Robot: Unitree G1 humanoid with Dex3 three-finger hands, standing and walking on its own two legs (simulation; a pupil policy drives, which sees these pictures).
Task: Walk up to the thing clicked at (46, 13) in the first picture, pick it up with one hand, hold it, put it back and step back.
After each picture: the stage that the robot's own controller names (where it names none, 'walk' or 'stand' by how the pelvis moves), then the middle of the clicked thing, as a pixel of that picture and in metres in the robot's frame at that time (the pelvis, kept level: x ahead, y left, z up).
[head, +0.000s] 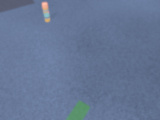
stand; (46, 12) +1.82 +0.51 -0.65
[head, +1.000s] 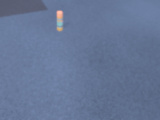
walk; (59, 21) +1.72 +0.24 -0.63
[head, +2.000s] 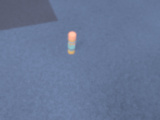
walk; (71, 43) +1.13 +0.10 -0.64
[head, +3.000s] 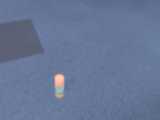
walk; (59, 86) +0.70 +0.16 -0.64
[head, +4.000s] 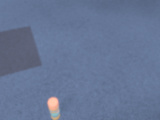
walk; (54, 109) +0.50 +0.19 -0.64
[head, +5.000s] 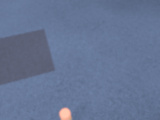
stand; (66, 119) +0.41 +0.15 -0.64
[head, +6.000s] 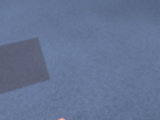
stand; out of the picture +0.37 +0.16 -0.66
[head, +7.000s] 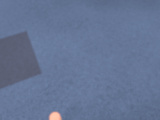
stand; out of the picture +0.38 +0.20 -0.65
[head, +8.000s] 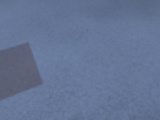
stand; out of the picture +0.36 +0.19 -0.66
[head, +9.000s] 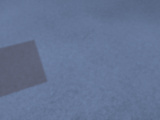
stand; out of the picture +0.37 +0.17 -0.66
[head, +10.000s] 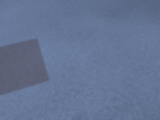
stand; out of the picture +0.37 +0.15 -0.66
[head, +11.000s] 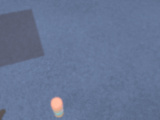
go down; (57, 108) +0.40 +0.14 -0.61
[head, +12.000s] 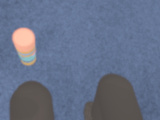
go down; (26, 49) +0.47 +0.18 -0.24
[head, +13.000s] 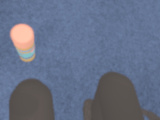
close in; (25, 46) +0.47 +0.18 -0.24
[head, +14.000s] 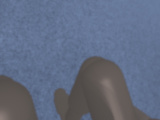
close; out of the picture +0.46 +0.23 -0.17
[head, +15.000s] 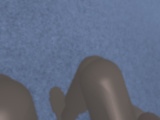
lift; out of the picture +0.45 +0.23 -0.17
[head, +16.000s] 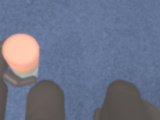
lift; (25, 64) +0.35 +0.21 -0.03
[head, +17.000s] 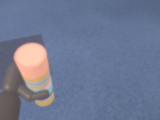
hold; (38, 80) +0.31 +0.15 +0.10
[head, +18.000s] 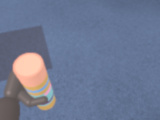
hold; (39, 86) +0.30 +0.16 +0.05
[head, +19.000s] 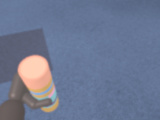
hold; (42, 88) +0.30 +0.15 +0.05
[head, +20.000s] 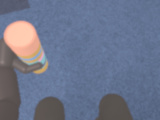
crouch; (31, 53) +0.41 +0.16 -0.03
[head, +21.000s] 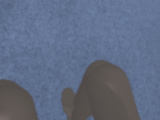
lower; out of the picture +0.45 +0.23 -0.16
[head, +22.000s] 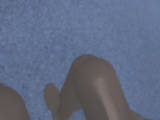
lower; out of the picture +0.46 +0.25 -0.18
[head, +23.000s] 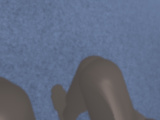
lower; out of the picture +0.45 +0.25 -0.17
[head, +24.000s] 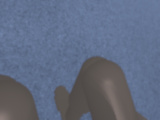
lower; out of the picture +0.44 +0.24 -0.16
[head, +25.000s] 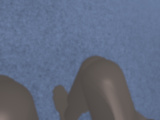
loosen; out of the picture +0.44 +0.23 -0.17
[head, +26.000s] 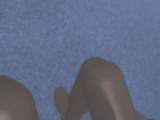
open; out of the picture +0.44 +0.22 -0.18
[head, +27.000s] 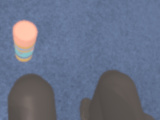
stand; (24, 44) +0.45 +0.19 -0.21
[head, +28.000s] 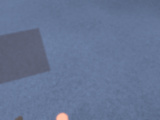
stand; out of the picture +0.38 +0.12 -0.58
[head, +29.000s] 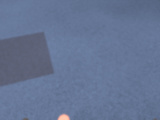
stand; out of the picture +0.39 +0.13 -0.60
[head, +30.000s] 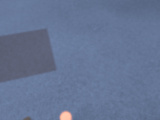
stand; out of the picture +0.39 +0.13 -0.61
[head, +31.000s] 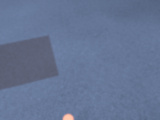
walk; out of the picture +0.41 +0.13 -0.65
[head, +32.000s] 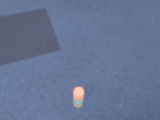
walk; (78, 97) +0.48 +0.03 -0.63
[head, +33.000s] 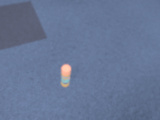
walk; (65, 76) +0.68 +0.09 -0.64
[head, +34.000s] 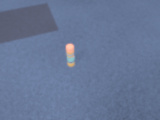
stand; (70, 55) +1.00 +0.18 -0.63
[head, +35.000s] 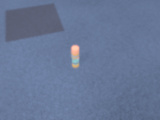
stand; (75, 57) +1.00 +0.11 -0.65
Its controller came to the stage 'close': yes
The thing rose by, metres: 0.69
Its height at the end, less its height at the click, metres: +0.00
